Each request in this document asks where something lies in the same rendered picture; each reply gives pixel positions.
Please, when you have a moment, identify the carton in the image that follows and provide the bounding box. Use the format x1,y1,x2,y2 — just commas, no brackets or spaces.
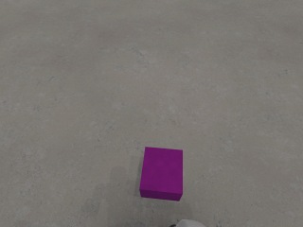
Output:
139,147,183,201

